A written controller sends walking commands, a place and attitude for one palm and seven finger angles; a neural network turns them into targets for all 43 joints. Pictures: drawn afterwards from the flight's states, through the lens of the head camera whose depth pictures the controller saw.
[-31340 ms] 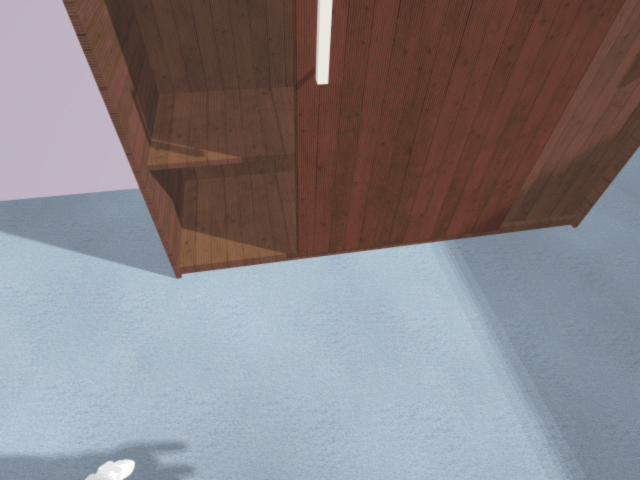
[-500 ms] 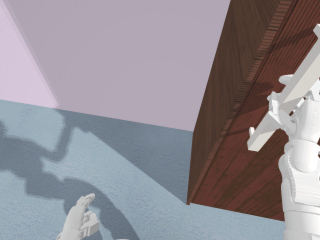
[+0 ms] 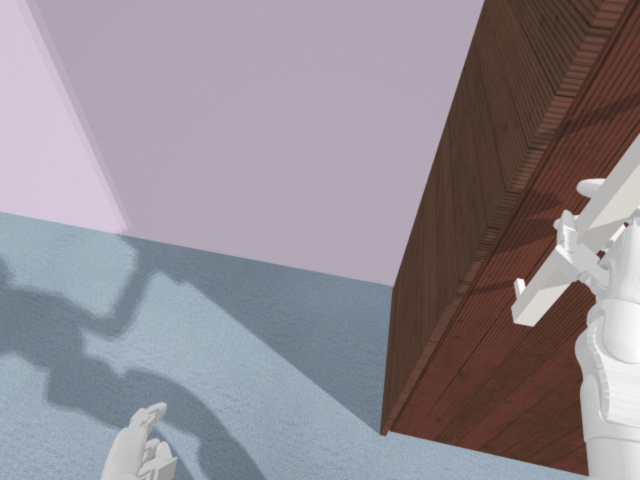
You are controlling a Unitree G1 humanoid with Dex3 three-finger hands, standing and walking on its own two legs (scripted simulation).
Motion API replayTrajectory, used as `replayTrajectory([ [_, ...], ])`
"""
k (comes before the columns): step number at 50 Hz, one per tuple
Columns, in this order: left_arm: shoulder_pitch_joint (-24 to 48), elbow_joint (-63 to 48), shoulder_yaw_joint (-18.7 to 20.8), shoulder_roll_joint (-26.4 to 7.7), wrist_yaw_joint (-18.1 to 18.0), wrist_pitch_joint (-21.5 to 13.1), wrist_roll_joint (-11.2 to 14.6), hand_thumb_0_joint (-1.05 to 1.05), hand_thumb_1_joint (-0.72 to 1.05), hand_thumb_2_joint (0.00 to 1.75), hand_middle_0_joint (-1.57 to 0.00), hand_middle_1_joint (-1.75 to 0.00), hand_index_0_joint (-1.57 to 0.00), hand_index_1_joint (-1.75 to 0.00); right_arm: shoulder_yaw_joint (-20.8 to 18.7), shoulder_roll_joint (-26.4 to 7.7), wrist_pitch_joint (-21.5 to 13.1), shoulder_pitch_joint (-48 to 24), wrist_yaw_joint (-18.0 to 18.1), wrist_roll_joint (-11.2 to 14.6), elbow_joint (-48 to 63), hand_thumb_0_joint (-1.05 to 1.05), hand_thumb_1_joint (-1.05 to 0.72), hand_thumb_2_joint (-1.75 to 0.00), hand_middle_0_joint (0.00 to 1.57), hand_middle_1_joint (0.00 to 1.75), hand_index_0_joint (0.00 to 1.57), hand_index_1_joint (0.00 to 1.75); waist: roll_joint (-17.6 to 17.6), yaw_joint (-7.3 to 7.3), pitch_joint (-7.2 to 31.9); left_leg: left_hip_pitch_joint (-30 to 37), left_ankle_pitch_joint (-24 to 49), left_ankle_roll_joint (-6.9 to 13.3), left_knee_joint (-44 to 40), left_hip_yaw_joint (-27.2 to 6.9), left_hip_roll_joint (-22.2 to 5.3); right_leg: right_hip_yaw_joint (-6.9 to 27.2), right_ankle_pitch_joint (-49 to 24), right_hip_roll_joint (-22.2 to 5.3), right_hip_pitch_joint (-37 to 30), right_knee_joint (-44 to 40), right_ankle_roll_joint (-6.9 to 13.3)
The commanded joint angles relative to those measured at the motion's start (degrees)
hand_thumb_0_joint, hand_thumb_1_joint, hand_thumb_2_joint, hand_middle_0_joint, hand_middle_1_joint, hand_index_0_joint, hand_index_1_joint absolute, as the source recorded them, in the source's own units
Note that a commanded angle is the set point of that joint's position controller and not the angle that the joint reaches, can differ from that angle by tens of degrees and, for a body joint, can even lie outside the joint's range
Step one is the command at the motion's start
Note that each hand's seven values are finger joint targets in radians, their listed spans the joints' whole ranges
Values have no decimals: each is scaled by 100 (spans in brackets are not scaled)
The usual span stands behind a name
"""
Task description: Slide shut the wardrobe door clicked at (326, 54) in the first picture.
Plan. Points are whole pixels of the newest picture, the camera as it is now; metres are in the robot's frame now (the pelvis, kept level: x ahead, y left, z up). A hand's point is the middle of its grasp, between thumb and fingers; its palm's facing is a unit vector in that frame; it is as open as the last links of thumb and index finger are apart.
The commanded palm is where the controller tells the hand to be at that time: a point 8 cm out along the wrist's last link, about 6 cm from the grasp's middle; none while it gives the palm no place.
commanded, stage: stop walking and hold the door there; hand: right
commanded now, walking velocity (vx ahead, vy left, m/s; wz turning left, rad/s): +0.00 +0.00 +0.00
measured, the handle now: (576, 227) +0.38 -0.27 +0.17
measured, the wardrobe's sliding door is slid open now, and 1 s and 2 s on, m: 0.00 0.00 0.00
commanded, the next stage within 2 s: loosen the grip on the handle in 0.36 s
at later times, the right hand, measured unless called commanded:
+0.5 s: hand (570, 243) +0.35 -0.24 +0.18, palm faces +0.42 +0.86 -0.28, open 6.8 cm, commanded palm +0.29 -0.28 +0.18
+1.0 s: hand (572, 242) +0.35 -0.25 +0.17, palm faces +0.47 +0.86 -0.21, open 13.8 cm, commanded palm +0.30 -0.28 +0.18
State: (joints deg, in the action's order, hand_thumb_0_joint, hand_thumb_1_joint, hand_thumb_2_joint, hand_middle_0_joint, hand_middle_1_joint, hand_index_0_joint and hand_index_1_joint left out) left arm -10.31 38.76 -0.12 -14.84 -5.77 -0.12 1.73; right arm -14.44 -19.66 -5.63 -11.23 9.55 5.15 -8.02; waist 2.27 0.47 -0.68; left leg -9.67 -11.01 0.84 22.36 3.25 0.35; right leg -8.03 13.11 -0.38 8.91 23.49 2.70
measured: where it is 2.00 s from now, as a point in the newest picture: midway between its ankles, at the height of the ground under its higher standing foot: outside the picture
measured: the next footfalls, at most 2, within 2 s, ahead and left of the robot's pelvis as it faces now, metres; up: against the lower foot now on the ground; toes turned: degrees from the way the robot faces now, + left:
none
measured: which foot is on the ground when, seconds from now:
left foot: down 0.00-1.00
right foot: down 0.00-1.00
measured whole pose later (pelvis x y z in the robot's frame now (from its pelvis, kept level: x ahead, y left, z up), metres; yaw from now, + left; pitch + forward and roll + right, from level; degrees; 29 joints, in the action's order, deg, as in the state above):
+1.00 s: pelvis +0.00 +0.04 -0.01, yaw -3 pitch +0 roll +0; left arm -12.6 42.5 0.3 -14.4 -3.9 -5.4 -0.2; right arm -18.6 -21.5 -3.9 -21.2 4.4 1.5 -16.4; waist 0.6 -2.0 -1.1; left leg -13.8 -14.1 3.6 27.2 6.7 1.1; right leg -4.4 13.9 -1.4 13.7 27.3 0.2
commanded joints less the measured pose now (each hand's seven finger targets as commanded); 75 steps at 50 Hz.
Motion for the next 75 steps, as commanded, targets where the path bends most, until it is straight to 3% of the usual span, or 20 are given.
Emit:
replayTrajectory([
  [1,632,-899,167,-602,-30,-245,39,0,90,90,-20,-30,-20,-30,-350,-1329,-397,-1431,-47,-112,1239,0,-90,-90,45,140,45,140,65,13,1229,316,1319,68,-232,-867,-758,1060,-1269,-936,-424,-243,-84],
  [22,553,-921,172,-628,-33,-152,73,0,90,90,-20,-30,-20,-30,-757,-1705,-363,-990,-60,-120,839,0,-90,-90,45,140,45,140,-184,4,1119,308,1453,18,-324,-955,-751,897,-1164,-862,-406,-153,-53],
  [23,-454,-1284,-252,-296,57,-462,286,0,90,90,-20,-30,-20,-30,-2539,-4612,-686,-6172,-104,-599,2105,0,-90,-90,45,140,45,140,-213,10,-475,-630,-916,-243,-212,-485,-412,690,212,-624,868,-250,-65],
  [24,23,-445,294,-454,263,-666,-553,0,90,90,-20,-30,-20,-30,-1502,-2598,87,-4790,-560,-1323,-1038,0,-78,-84,45,140,45,140,-252,-153,1293,401,1509,182,128,-274,-173,659,-2016,-220,-105,-364,-162],
  [25,23,-593,277,-561,307,-801,-86,0,90,90,-20,-30,-20,-30,-942,-1477,190,-3946,-670,-502,-475,0,-66,-78,45,140,45,140,-592,-24,1673,178,1406,110,228,-102,10,699,-2246,-174,-454,-238,-287],
  [26,88,-556,253,-641,231,-877,-96,0,90,90,-20,-30,-20,-30,-1280,-1615,155,-3587,-784,-314,-291,0,-54,-73,45,140,45,140,-577,-202,1889,351,1271,75,113,-210,40,576,-1875,-125,-756,-187,-228],
  [27,282,-517,200,-634,161,-888,-124,0,90,90,-20,-30,-20,-30,-1214,-1746,146,-3589,-802,-245,-111,0,-42,-67,45,140,45,140,-43,-258,1767,389,876,36,-56,-356,-45,496,-1273,6,-562,-156,-191],
  [28,296,-403,132,-556,145,-893,-170,0,90,90,-20,-30,-20,-30,-968,-1595,149,-3728,-767,-395,-289,0,-30,-61,45,140,45,140,557,-193,1425,173,449,79,-164,-394,-111,474,-858,13,-368,-195,-251],
  [29,317,-455,114,-552,169,-945,-193,0,90,90,-20,-30,-20,-30,-488,-1343,118,-3947,-700,-589,-66,0,-17,-55,45,140,45,140,751,-149,1154,-75,64,111,-198,-405,-148,545,-486,23,-232,-174,-227],
  [31,263,-418,110,-544,193,-996,-191,0,90,90,-20,-30,-20,-30,-249,-1240,34,-3604,-503,-822,-212,0,7,-43,45,140,45,140,343,-156,760,-295,-603,77,-326,-355,-122,675,207,37,49,-288,-156],
  [33,272,-450,184,-616,161,-1021,-244,0,90,90,-20,-30,-20,-30,-686,-1659,-195,-3642,-409,-728,95,0,31,-32,45,140,45,140,-244,-209,1198,-4,-725,39,-355,-400,-123,679,108,26,45,-187,-114],
  [35,334,-492,178,-559,175,-1040,-244,0,90,90,-20,-30,-20,-30,-553,-1455,-327,-3542,-442,-584,116,0,55,-20,42,137,42,137,-525,-227,1238,27,-657,-40,-352,-526,-195,643,-36,-15,100,-44,-74],
  [41,245,-420,197,-599,172,-968,-180,0,90,90,-20,-30,-20,-30,-566,-1512,-291,-3394,-481,-449,83,0,55,-20,34,127,34,127,-57,-180,1139,-75,-158,-57,-234,-505,-203,629,-288,22,121,77,-93],
  [43,204,-393,209,-662,145,-893,-188,0,90,90,-20,-30,-20,-30,-993,-1945,-190,-3204,-410,-430,49,0,55,-20,32,123,32,123,-181,-230,1304,143,226,-80,-132,-532,-204,633,-489,36,246,131,-109],
  [47,179,-427,230,-649,141,-793,-137,0,90,90,-20,-30,-20,-30,-744,-1582,-55,-3055,-436,-341,215,0,55,-20,26,117,26,117,-106,-191,1367,86,793,-98,15,-391,-165,631,-833,45,127,189,-98],
  [56,233,-521,260,-621,108,-671,-125,0,90,90,-20,-30,-20,-30,-698,-1378,1,-2614,-269,-337,844,0,55,-20,25,115,25,115,-163,-230,1630,174,1384,-103,209,-256,-92,658,-1354,13,-97,265,-94],
  [58,219,-492,258,-666,84,-626,-134,0,90,90,-20,-30,-20,-30,-1008,-1631,13,-2249,-239,-338,555,0,55,-20,25,115,25,115,-372,-282,1406,156,1346,-112,202,-262,-90,656,-1275,9,82,254,-96],
  [64,273,-524,242,-595,23,-574,-136,0,90,90,-20,-30,-20,-30,-1335,-2020,-136,-2545,-276,-378,721,0,55,-20,25,115,25,115,-38,-319,1617,278,1321,-97,208,-314,-90,608,-1293,8,14,239,-91],
  [69,238,-482,213,-624,-20,-612,-89,0,90,90,-20,-30,-20,-30,-1005,-1847,-234,-2716,-546,-344,313,0,55,-20,25,115,25,115,-5,-131,1145,-142,821,-104,111,-269,-63,650,-923,-3,95,215,-84],
  [75,106,-425,240,-682,-56,-677,-63,0,90,90,-20,-30,-20,-30,-1017,-1957,-406,-3002,-774,-242,141,0,55,-20,25,115,25,115,102,-104,1427,-226,714,-51,168,-242,-24,751,-911,0,-16,267,-92],
])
